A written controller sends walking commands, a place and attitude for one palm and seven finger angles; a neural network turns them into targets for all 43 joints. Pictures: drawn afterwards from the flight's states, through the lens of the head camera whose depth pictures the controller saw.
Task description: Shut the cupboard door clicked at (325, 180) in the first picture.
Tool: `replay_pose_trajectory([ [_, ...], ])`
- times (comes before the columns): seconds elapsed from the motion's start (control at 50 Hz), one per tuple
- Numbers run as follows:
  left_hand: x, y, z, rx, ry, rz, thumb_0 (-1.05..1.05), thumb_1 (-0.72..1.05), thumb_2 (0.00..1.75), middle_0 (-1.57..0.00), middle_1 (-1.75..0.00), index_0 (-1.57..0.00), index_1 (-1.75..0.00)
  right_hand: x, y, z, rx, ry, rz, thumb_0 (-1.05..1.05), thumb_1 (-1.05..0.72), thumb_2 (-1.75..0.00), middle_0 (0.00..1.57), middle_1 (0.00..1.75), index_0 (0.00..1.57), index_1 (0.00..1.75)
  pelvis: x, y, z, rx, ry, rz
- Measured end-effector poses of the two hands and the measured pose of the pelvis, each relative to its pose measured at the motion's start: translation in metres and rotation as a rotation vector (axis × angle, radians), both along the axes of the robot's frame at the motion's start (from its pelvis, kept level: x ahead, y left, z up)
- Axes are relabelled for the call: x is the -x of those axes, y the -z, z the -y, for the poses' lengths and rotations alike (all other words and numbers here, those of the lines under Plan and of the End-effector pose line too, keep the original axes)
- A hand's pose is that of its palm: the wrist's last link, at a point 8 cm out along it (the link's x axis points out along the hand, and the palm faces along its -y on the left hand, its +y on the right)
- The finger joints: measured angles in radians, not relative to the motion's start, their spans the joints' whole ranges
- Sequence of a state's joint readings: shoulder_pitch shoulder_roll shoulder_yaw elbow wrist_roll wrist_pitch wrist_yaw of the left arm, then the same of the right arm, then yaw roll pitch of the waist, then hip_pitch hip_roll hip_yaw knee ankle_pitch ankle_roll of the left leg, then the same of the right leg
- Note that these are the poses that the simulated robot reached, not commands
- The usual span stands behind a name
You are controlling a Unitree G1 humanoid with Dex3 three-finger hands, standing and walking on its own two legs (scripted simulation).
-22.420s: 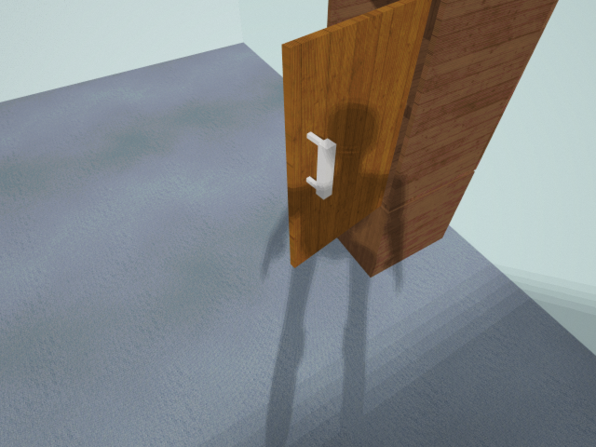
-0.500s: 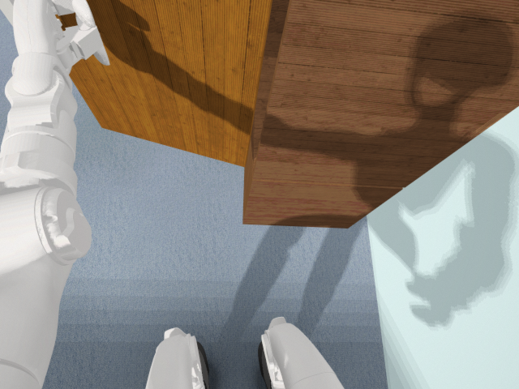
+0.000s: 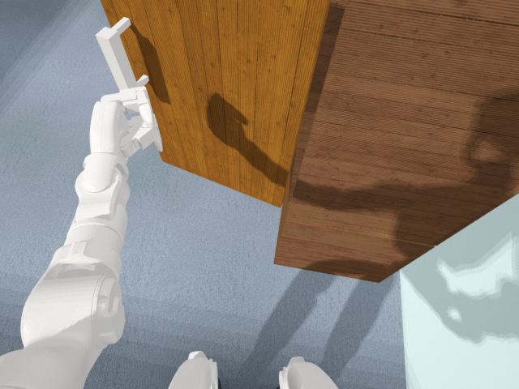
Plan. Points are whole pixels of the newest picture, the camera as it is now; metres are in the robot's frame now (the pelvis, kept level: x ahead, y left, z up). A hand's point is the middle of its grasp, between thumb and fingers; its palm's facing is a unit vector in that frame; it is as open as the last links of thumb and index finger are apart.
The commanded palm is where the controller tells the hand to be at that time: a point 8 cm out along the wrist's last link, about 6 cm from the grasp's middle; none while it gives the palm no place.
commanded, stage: pull the fist back off the door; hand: left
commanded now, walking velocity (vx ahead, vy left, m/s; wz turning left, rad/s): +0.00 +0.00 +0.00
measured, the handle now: (128, 61) +0.65 +0.19 +0.08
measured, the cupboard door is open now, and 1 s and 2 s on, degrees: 77 77 77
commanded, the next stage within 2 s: draw the hand back to the body in 0.04 s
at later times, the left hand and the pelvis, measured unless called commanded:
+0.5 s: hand (105, 159) +0.40 +0.17 +0.13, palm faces -0.03 -1.00 -0.02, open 3.1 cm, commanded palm +0.37 +0.22 +0.13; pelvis -0.01 +0.01 +0.03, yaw -1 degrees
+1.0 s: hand out of the picture +0.27 +0.24 +0.19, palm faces +0.29 -0.92 -0.27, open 3.6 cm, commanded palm +0.22 +0.28 +0.20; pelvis +0.00 +0.02 +0.07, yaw +1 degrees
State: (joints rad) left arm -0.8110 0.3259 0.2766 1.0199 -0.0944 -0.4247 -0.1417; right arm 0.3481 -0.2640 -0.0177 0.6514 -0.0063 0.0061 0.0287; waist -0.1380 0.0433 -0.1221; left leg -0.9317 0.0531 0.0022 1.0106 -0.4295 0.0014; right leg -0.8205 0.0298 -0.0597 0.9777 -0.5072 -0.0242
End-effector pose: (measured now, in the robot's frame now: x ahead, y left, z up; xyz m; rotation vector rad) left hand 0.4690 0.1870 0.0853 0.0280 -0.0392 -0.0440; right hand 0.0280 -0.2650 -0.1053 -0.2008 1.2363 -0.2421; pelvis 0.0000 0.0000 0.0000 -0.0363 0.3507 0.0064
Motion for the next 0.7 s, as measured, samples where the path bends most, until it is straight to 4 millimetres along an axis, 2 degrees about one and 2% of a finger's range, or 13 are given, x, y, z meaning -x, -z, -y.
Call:
replay_pose_trajectory([
  [0.12, 0.003, -0.006, 0.000, -0.003, 0.007, -0.064, 0.02, 0.90, 0.90, -1.30, -1.50, -1.30, -1.50, -0.015, 0.004, -0.013, -0.034, -0.012, 0.064, 0.01, -0.90, -0.90, 0.20, 0.30, 0.20, 0.30, 0.005, -0.001, -0.002, -0.004, -0.004, 0.021],
  [0.18, 0.003, -0.005, 0.001, 0.010, 0.003, -0.078, 0.02, 0.90, 0.90, -1.30, -1.50, -1.30, -1.50, -0.011, 0.005, -0.017, -0.039, -0.015, 0.070, 0.01, -0.90, -0.90, 0.20, 0.30, 0.20, 0.30, 0.010, 0.000, -0.003, -0.003, -0.004, 0.021],
  [0.26, 0.007, -0.010, -0.003, 0.034, -0.009, -0.018, 0.02, 0.90, 0.90, -1.30, -1.50, -1.30, -1.50, 0.004, 0.005, -0.020, -0.039, 0.008, 0.052, 0.01, -0.90, -0.90, 0.20, 0.30, 0.20, 0.30, 0.013, 0.000, -0.004, -0.007, 0.012, 0.022],
  [0.34, 0.029, -0.019, -0.015, -0.006, 0.000, 0.019, 0.02, 0.90, 0.90, -1.30, -1.50, -1.30, -1.50, 0.017, 0.001, -0.022, -0.052, 0.045, 0.038, 0.01, -0.90, -0.90, 0.20, 0.30, 0.20, 0.30, 0.011, -0.007, -0.007, -0.012, 0.028, 0.048],
  [0.42, 0.058, -0.027, -0.030, -0.013, -0.001, -0.013, 0.02, 0.90, 0.90, -1.30, -1.50, -1.30, -1.50, 0.019, -0.008, -0.024, -0.056, 0.061, 0.048, 0.01, -0.90, -0.90, 0.20, 0.30, 0.20, 0.30, 0.008, -0.017, -0.008, -0.012, 0.029, 0.099],
  [0.52, 0.091, -0.045, -0.044, 0.008, -0.010, 0.019, 0.02, 0.90, 0.90, -1.30, -1.50, -1.30, -1.50, -0.003, -0.023, -0.023, -0.033, 0.029, 0.131, 0.01, -0.90, -0.90, 0.20, 0.30, 0.20, 0.30, 0.008, -0.028, -0.010, -0.007, 0.014, 0.161],
  [0.7, 0.143, -0.064, -0.058, -0.038, 0.009, 0.024, 0.02, 0.90, 0.90, -1.26, -1.46, -1.26, -1.46, -0.078, -0.054, -0.030, -0.020, -0.064, 0.384, 0.01, -0.90, -0.90, 0.20, 0.30, 0.20, 0.30, 0.013, -0.038, -0.016, -0.013, 0.003, 0.241],
])
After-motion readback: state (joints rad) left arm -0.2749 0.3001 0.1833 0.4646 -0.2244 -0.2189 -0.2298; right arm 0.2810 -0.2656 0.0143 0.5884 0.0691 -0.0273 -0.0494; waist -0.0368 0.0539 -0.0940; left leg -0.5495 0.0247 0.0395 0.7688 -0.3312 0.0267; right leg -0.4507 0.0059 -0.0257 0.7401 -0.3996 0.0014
